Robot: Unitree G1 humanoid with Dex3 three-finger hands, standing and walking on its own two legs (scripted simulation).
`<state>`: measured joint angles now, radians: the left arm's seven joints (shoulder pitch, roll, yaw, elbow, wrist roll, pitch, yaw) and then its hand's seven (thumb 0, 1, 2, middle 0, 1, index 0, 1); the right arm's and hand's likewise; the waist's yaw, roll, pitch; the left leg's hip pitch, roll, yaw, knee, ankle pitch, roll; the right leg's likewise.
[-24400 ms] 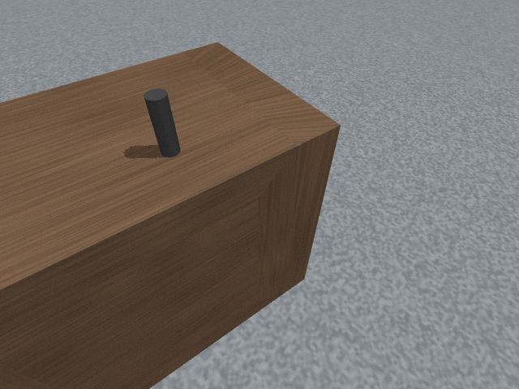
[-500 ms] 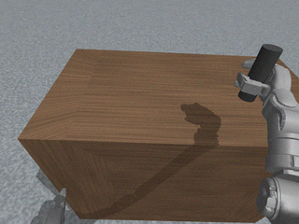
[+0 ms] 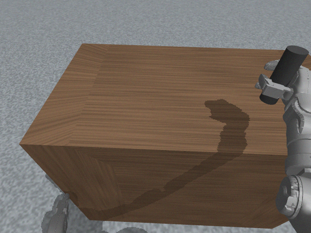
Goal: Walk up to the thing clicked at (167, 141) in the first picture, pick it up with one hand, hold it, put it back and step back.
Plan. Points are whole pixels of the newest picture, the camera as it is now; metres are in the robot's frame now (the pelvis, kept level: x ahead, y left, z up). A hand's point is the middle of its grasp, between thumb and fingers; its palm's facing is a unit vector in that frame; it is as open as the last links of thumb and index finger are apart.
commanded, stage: crouch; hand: right
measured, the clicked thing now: (281, 77) +0.44 -0.28 +0.21
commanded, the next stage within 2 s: lower in 0.28 s
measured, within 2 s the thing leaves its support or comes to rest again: rests again in 1.48 s
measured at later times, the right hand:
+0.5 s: hand (272, 81) +0.46 -0.28 +0.18, palm faces +0.32 +0.95 +0.02, open 5.4 cm
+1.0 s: hand (264, 97) +0.46 -0.28 +0.12, palm faces +0.33 +0.94 +0.01, open 5.4 cm
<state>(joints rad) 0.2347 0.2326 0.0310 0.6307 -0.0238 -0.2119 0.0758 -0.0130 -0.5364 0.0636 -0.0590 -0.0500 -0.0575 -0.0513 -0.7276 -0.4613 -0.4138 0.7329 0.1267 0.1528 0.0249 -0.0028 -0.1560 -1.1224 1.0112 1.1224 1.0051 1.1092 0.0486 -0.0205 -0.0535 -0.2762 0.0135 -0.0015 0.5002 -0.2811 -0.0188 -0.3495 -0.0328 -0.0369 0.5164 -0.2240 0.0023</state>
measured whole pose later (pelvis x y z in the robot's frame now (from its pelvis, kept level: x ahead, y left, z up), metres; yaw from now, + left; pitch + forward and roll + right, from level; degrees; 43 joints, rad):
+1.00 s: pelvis +0.01 -0.01 -0.01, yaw +1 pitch +9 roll +2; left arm 0.23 0.22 0.01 0.56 -0.02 -0.13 0.06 -0.01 -0.55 0.07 -0.06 -0.05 -0.05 -0.05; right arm -0.73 -0.51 -0.44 0.99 0.12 -0.15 0.06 0.00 -0.16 -1.11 1.01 1.13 1.00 1.11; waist 0.10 0.00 -0.07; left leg -0.40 0.00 -0.01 0.55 -0.30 -0.03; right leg -0.50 -0.04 -0.04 0.63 -0.28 -0.01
